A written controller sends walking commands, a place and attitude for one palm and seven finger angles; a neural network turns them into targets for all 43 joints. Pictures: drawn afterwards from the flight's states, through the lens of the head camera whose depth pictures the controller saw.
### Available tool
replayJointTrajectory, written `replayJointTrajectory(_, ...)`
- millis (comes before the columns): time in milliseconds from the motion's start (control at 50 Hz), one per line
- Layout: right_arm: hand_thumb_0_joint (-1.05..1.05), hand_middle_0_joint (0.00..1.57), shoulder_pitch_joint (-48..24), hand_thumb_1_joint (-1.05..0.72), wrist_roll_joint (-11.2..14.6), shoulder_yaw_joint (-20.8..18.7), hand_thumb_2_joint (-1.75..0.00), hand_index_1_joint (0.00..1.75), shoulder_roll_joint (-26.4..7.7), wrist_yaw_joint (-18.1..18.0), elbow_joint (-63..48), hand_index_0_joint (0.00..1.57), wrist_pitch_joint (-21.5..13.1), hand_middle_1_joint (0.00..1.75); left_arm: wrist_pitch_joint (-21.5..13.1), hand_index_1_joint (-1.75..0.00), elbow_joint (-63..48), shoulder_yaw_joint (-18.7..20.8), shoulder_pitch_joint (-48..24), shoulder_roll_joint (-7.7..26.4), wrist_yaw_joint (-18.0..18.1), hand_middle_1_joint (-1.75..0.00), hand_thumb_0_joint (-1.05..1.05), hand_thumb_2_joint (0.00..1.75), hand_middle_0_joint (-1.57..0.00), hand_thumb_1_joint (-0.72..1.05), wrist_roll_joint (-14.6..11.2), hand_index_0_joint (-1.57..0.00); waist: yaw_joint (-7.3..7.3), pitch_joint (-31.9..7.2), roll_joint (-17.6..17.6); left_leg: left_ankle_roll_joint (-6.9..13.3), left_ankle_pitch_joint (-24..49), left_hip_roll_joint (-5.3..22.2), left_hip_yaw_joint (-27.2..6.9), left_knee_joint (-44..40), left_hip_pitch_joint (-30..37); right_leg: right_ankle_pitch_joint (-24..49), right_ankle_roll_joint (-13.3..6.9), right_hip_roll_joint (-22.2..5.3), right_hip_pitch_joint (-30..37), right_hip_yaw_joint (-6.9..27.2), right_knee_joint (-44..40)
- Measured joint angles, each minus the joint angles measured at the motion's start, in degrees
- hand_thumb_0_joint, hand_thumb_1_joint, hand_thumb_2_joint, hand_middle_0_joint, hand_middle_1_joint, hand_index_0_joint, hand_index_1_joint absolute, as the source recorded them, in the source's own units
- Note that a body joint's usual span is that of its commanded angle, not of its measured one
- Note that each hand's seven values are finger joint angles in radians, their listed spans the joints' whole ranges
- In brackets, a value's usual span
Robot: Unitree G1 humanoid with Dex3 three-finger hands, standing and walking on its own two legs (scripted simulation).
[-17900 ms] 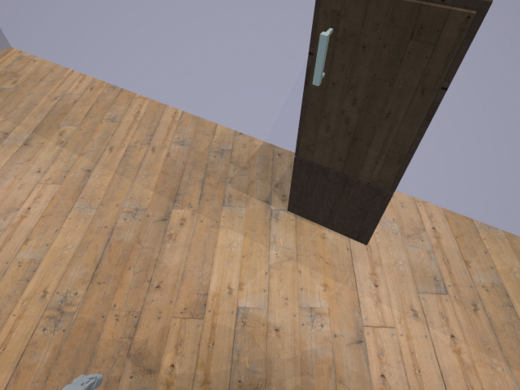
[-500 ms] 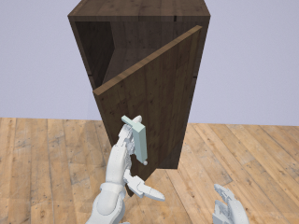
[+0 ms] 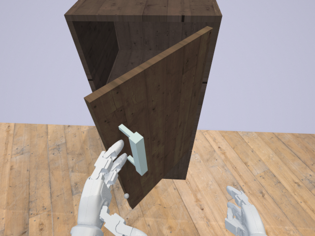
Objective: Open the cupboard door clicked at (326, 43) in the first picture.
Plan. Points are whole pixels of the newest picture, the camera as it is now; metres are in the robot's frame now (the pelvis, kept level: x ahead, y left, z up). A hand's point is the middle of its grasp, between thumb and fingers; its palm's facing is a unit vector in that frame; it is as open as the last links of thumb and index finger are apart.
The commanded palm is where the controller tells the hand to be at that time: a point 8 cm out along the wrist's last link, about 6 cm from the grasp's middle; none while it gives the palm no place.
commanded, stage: slide the hand sideways off the handle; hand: left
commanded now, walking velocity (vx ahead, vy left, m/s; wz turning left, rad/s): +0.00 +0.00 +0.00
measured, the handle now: (133, 150) +0.29 +0.08 +0.09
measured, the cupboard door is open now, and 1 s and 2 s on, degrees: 50 50 50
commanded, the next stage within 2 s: draw the hand back to the body in 0.36 s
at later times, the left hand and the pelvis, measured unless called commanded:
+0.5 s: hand (108, 214) +0.16 +0.11 +0.09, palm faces -0.02 -1.00 -0.01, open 16.3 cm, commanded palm +0.13 +0.16 +0.10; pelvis +0.00 +0.00 -0.02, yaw +1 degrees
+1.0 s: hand (66, 200) +0.17 +0.17 +0.13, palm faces +0.02 -0.99 -0.11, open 16.0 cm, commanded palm +0.13 +0.23 +0.15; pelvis +0.00 +0.02 +0.00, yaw +1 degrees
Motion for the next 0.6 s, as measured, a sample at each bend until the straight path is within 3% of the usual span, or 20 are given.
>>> replayJointTrajectory(380, 0.01, 0.20, 1.9, -0.90, 1.2, -1.3, -0.89, 0.30, -0.1, -2.1, -0.6, 0.20, -1.7, 0.30, -2.6, -0.30, -6.6, 6.2, 9.8, 2.3, -7.2, -0.30, -0.01, 0.30, -0.16, -0.49, -4.7, -0.16, 0.70, -1.7, 1.1, -0.3, -2.2, 0.0, -1.2, 5.4, -5.3, -2.5, -0.3, -0.1, -4.7, -1.0, 5.1)
replayJointTrajectory(600, 0.01, 0.20, 1.7, -0.90, 1.8, -1.1, -0.89, 0.30, 0.1, -3.2, -0.2, 0.20, -2.8, 0.30, -1.2, -0.30, -7.0, 7.8, 7.0, 4.3, -7.8, -0.30, -0.01, 0.30, -0.15, -0.50, -5.5, -0.15, 1.07, -1.7, 1.3, 0.0, -2.3, 0.2, -1.4, 6.3, -5.7, -2.2, 0.0, 0.1, -4.6, -1.1, 5.2)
